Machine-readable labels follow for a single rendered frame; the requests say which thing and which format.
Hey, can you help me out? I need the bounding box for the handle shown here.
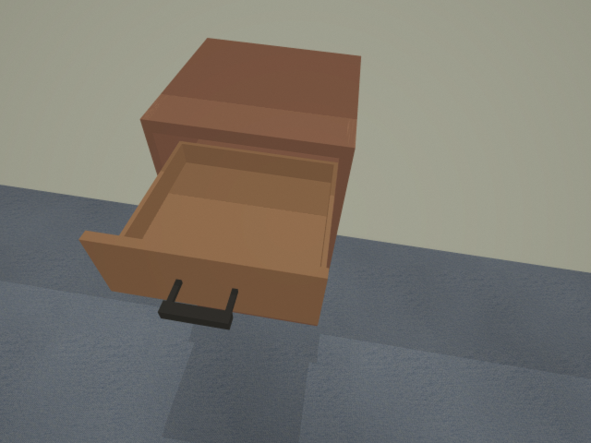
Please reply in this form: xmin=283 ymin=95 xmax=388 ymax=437
xmin=158 ymin=280 xmax=238 ymax=330

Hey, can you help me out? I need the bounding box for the drawer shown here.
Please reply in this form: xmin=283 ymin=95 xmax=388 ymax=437
xmin=79 ymin=141 xmax=338 ymax=325

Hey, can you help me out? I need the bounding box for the cabinet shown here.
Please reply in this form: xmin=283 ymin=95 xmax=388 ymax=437
xmin=140 ymin=38 xmax=361 ymax=326

